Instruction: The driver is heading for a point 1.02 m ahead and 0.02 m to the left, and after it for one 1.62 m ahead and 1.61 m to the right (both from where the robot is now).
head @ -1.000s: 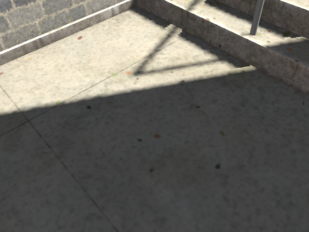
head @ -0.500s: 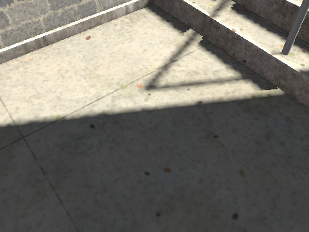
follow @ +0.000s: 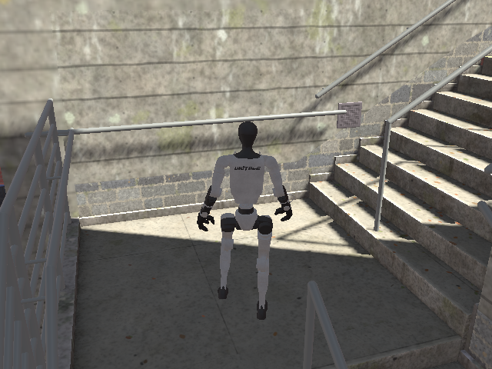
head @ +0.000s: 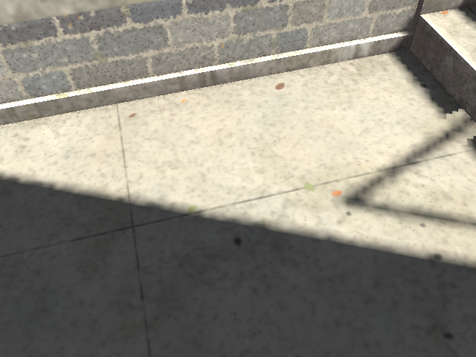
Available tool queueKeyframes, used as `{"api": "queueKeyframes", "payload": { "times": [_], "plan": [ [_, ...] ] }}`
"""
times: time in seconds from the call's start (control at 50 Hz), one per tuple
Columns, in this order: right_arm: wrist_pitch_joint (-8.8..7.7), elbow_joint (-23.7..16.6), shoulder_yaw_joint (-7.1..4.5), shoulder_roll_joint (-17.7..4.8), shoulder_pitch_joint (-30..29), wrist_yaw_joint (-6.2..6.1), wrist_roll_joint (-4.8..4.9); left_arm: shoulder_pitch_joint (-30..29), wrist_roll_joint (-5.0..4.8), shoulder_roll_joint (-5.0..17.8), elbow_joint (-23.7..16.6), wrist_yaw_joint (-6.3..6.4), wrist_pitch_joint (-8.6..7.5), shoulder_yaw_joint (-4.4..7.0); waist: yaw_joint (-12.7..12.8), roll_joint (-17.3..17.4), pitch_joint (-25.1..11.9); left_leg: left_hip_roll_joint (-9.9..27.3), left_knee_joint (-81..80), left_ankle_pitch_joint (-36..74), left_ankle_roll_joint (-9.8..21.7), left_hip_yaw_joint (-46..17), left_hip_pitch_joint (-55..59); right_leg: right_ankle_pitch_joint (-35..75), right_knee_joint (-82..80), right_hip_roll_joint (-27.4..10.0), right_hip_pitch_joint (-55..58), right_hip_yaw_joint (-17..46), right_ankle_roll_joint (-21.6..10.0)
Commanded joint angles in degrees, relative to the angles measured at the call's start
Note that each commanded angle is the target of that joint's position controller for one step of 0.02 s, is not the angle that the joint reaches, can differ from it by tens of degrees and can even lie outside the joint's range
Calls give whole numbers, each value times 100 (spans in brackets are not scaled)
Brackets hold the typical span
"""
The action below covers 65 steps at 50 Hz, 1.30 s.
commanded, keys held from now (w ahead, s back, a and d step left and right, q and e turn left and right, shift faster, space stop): w+q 0.32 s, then w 0.08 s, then no key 0.08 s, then e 0.52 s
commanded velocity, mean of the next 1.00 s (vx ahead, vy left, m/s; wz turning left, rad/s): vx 0.31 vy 0.00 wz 0.14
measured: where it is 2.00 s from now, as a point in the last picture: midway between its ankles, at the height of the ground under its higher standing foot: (265, 276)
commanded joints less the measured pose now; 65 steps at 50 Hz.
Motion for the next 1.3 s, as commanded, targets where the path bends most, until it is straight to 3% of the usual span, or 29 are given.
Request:
{"api": "queueKeyframes", "payload": {
  "times": [0.02,0.18,0.22,0.26,0.28,0.3,0.32,0.34,0.36,0.4,0.48,0.56,0.66,0.72,0.74,0.76,0.78,0.8,0.84,0.9,1.0,1.12,1.14,1.16,1.18,1.2,1.22,1.26,1.3],
  "plan": [
    [-64,-404,34,-31,-160,71,3,-298,3,831,-239,47,-92,205,-118,-734,47,244,-706,721,-47,-113,-406,1546,-946,-1554,326,803,-858],
    [-122,-808,54,-38,-1411,325,68,58,-171,1241,97,60,86,302,236,-721,385,23,-2726,860,356,568,6,2060,-673,-1750,1214,-4,-563],
    [-87,-818,-48,-215,-1158,338,13,18,-215,1400,108,85,145,349,-17,-902,115,-342,-2900,268,605,911,762,3964,32,-1741,1336,-284,-435],
    [-40,-439,-341,-687,358,271,15,-36,-245,1404,74,138,205,339,-863,-784,-710,-841,-3423,520,1002,1078,2975,4921,2010,-1468,738,-619,-192],
    [9,-242,-518,-1160,1334,146,53,48,-70,1076,-78,150,171,206,-1203,-60,-1271,-14,-3433,690,1369,-264,4863,2604,3878,-1183,-891,-621,61],
    [-81,-343,-525,-1727,1063,146,74,514,90,367,-466,44,-7,-52,-463,1302,-2010,1398,-4166,-492,2499,-3672,6494,-2283,5715,-37,-3243,181,340],
    [-126,-428,-398,-1163,1315,151,30,-238,-140,941,-516,-31,-205,57,-1016,596,-2278,1455,-4835,-1080,2402,-4141,6493,-2045,6164,-166,-3847,1124,260],
    [-187,-321,-296,-862,1056,151,-14,-595,-314,1069,-610,-52,-274,87,-947,414,-1399,1330,-4899,-534,2126,-3227,5811,-1423,5973,-419,-4150,1001,171],
    [-217,-346,-228,-670,676,140,0,-598,-223,970,-556,-6,-288,46,-668,-119,-965,1107,-4874,172,1919,-2533,4900,-925,5501,-688,-3823,974,155],
    [-250,-408,-106,-374,133,124,-97,-433,-35,962,-447,14,-182,87,-231,-71,-565,753,-5051,1382,1733,-1683,3600,-498,4888,-972,-2996,971,244],
    [-335,-118,-115,-520,102,37,-125,-465,54,656,-400,48,24,21,-59,-129,-289,513,-5118,4056,1658,-664,2738,-49,4041,-794,-2589,696,526],
    [-274,175,-61,-468,243,-79,-112,-1041,-12,361,-401,-57,-3,-120,-355,64,-320,135,-5059,3957,1174,175,2714,1761,2223,-551,-2050,496,415],
    [-241,477,-63,-543,321,-94,-166,-1329,-65,587,-544,-238,8,-43,-459,81,-294,632,-4659,3593,1109,51,3471,1584,1486,-375,-1995,693,79],
    [-102,462,-115,-633,71,-194,-51,-820,21,847,-555,-309,23,98,-117,50,-432,570,-3483,4287,895,114,3794,1017,931,-76,-1582,441,-199],
    [-76,417,-110,-604,197,-237,-87,-420,29,1122,-507,-282,16,208,0,-272,-733,190,-2520,3943,616,340,3561,2528,715,-191,-801,704,-406],
    [-115,241,-58,-473,524,-252,-255,-125,80,1555,-610,-231,37,294,-121,-1172,-1310,-528,-689,1767,180,649,2249,4930,961,-1222,668,2168,-1086],
    [-122,239,63,-175,861,-189,-286,-42,116,1355,-647,-169,108,212,-198,-2104,-1982,-1302,917,-2410,-186,273,692,5511,633,-2295,1906,4025,-2179],
    [-110,297,6,-538,851,-103,-183,-146,19,1077,-767,-142,176,149,-64,-1347,-2252,-917,1381,-2260,-158,-426,528,4182,431,-2177,1756,4041,-2068],
    [45,162,-7,-498,152,-130,-100,-703,-76,865,-938,-64,344,102,-134,-405,-1155,-543,1100,-1623,-170,-271,194,2038,122,-1645,441,3164,-1531],
    [198,88,9,-275,57,-222,-156,-1020,-19,908,-1065,11,512,122,-385,-778,-580,-504,-437,-1137,-221,-5,925,805,-267,-971,-951,2662,-1126],
    [137,179,34,-195,5,-262,-140,-913,-62,1104,-1133,153,623,256,-248,-1092,-939,-610,-1734,-665,-357,-57,1454,247,-184,-840,-931,2762,-1063],
    [-34,213,-56,-260,50,-153,-59,-951,-117,1068,-1208,193,796,292,-273,-1325,-783,-712,-3415,-280,-122,10,2116,-401,27,-710,-875,3312,-798],
    [-61,275,-98,-310,218,-133,-60,-926,-154,1023,-1204,203,824,286,-368,-1288,-745,-639,-4025,23,-8,48,2554,-520,186,-539,-1055,3238,-646],
    [-66,281,-195,-633,395,-151,-141,-795,-154,840,-1212,205,829,236,-356,-837,-774,143,-4451,8,277,-543,3142,-1152,761,-230,-1572,2925,-365],
    [-14,301,-312,-1129,430,-176,-321,-961,-174,645,-1418,186,785,194,-264,881,-514,1261,-4996,-400,1036,-2016,3315,-2069,2064,670,-2837,1615,-27],
    [-45,167,-299,-1017,234,-158,-451,-896,-90,952,-1435,158,682,278,-310,1265,-469,1920,-5336,-934,1538,-2903,3010,-2042,3410,443,-3173,1425,168],
    [-74,25,-212,-721,-87,-208,-385,-811,-108,1148,-1308,126,661,354,-208,848,-380,1695,-5320,-1456,1404,-2525,2953,-1515,3994,213,-3248,1497,210],
    [-103,-1,-155,-521,-264,-292,-134,-541,-71,1041,-1071,107,706,358,-163,567,-275,1156,-5248,-1505,921,-1695,3275,-833,4617,101,-3530,1252,368],
    [-143,62,-121,-491,52,-319,-123,-643,-91,787,-1103,40,681,273,-342,407,-138,1027,-5383,-1269,879,-1187,3349,-484,5017,-51,-3704,1021,463]
  ]
}}
Velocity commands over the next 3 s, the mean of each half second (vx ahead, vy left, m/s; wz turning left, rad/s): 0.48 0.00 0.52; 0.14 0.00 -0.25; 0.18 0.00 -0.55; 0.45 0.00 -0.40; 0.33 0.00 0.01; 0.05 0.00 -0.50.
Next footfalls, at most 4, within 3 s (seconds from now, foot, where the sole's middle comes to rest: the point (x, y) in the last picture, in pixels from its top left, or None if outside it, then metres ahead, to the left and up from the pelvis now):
0.28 left None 0.30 0.17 -0.78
0.74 right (252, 328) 0.57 0.04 -0.78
1.16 left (172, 346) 0.51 0.27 -0.78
1.66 right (285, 325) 0.58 -0.05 -0.78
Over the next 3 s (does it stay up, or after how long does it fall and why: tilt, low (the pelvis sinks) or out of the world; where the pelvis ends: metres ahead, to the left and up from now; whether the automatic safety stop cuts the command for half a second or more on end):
stays up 1.00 -0.14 -0.01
